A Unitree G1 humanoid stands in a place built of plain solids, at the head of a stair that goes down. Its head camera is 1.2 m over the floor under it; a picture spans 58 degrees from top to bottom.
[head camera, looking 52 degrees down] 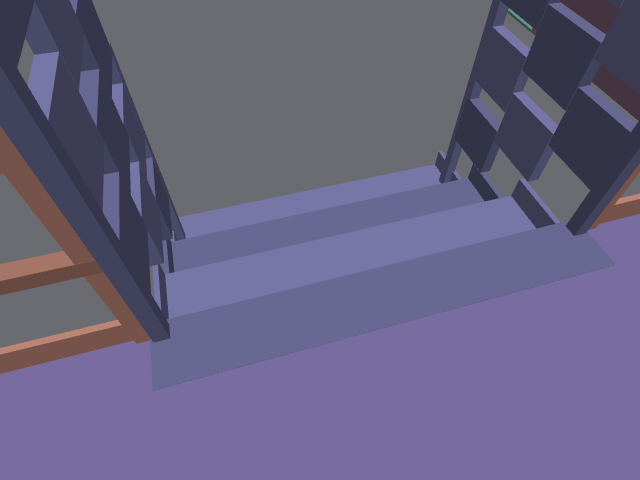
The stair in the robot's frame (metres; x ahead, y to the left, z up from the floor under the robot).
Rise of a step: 0.17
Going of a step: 0.30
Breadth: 1.52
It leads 16 degrees to the left of straight ahead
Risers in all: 4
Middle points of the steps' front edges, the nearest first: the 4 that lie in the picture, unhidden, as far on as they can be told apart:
0.82 -0.21 0.00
1.11 -0.12 -0.17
1.40 -0.04 -0.34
1.69 0.04 -0.51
